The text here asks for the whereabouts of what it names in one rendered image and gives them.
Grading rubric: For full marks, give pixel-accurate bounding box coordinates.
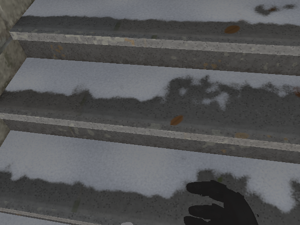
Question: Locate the robot right hand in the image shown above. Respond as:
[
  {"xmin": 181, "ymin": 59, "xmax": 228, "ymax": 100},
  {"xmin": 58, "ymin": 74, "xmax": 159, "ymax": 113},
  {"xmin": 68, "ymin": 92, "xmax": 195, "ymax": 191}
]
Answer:
[{"xmin": 184, "ymin": 180, "xmax": 259, "ymax": 225}]

